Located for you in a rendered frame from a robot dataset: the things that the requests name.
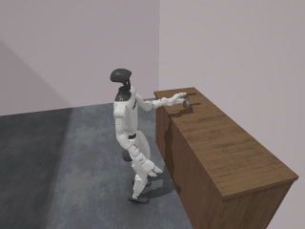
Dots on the tap lever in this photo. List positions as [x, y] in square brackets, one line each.
[187, 102]

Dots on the robot right hand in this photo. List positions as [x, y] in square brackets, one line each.
[148, 165]

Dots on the left robot forearm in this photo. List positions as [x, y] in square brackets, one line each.
[162, 102]

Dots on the right robot forearm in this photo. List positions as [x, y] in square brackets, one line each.
[135, 152]

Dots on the counter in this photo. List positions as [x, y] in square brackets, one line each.
[224, 177]

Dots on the left robot upper arm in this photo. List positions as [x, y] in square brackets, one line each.
[145, 105]

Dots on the robot right foot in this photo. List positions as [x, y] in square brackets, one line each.
[139, 199]

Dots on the humanoid robot head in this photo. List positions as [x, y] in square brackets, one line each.
[122, 76]

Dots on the robot left hand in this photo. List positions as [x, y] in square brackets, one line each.
[177, 98]

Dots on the right robot upper arm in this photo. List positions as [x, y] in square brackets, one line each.
[120, 113]

